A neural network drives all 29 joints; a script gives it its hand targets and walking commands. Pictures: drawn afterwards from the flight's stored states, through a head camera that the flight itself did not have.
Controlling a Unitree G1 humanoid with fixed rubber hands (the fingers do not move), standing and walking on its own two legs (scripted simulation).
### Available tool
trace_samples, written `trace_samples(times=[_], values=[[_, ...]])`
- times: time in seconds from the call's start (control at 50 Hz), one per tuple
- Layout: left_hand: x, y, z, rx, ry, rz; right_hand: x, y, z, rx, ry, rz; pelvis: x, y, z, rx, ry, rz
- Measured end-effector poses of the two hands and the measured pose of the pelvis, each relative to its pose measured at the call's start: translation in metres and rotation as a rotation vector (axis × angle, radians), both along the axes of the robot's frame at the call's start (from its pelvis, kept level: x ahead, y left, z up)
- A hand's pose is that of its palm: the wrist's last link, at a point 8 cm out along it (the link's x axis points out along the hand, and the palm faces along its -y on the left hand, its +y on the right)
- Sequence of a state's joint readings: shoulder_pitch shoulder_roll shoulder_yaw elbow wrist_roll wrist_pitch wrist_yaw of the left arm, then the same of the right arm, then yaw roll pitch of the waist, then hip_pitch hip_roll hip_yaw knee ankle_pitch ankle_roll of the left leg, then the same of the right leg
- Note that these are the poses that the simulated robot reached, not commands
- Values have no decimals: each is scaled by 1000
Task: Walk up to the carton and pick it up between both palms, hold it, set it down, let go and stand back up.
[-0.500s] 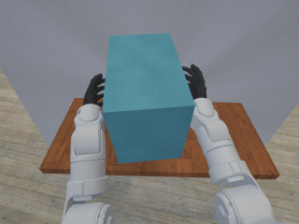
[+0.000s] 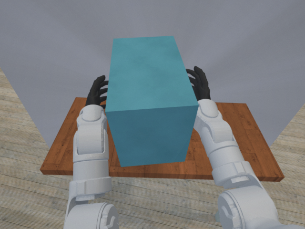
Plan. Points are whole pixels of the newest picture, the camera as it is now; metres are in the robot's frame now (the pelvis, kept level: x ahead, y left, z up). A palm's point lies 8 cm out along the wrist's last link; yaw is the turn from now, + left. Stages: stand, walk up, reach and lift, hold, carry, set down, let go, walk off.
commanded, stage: hold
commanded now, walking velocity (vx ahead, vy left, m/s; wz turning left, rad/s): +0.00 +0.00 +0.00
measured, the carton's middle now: (148, 98) +0.42 +0.00 +0.15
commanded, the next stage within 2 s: none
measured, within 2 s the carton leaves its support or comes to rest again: neither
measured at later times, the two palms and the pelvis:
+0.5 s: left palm (92, 106) +0.36 +0.13 +0.18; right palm (199, 96) +0.37 -0.13 +0.19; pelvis +0.01 +0.00 +0.00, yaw +0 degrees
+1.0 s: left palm (94, 107) +0.36 +0.13 +0.18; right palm (201, 97) +0.36 -0.13 +0.19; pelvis +0.00 +0.00 +0.00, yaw +0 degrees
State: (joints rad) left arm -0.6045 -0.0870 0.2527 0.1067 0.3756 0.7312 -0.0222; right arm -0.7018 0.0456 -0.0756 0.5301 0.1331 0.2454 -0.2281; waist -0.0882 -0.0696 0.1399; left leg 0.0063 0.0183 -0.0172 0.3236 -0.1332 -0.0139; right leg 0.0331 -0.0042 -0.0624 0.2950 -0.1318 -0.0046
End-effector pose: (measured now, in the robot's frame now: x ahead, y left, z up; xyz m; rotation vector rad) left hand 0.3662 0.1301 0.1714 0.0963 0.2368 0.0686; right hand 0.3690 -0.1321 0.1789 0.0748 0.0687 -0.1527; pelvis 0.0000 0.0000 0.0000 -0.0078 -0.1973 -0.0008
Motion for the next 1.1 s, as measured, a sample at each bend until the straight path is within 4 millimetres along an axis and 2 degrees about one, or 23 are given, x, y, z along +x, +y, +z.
trace_samples(times=[0.26, 0.4, 0.52, 0.68, 0.92, 1.1], values=[[-4, 2, 6, -11, -34, 13, -1, 2, 10, 0, -35, 12, 7, 0, 0, -3, -14, -2], [-4, 5, -1, -1, -6, 9, -1, 5, 1, 4, -7, 12, 7, 2, -1, -4, -18, 2], [-4, 4, 7, 3, -45, 9, -2, 5, 9, 23, -47, 7, 5, 4, -1, -7, -11, -3], [-3, 4, 0, -4, -9, 5, -2, 4, 0, 7, -11, 4, 3, 5, 0, -3, -6, -5], [-7, 1, 7, 0, -30, 7, -6, 1, 8, 9, -34, 1, 2, 4, -1, -3, -11, -7], [-3, 2, 2, -7, -7, 7, -1, 2, 5, -3, -11, 6, -1, 2, 0, 0, -5, -6]])
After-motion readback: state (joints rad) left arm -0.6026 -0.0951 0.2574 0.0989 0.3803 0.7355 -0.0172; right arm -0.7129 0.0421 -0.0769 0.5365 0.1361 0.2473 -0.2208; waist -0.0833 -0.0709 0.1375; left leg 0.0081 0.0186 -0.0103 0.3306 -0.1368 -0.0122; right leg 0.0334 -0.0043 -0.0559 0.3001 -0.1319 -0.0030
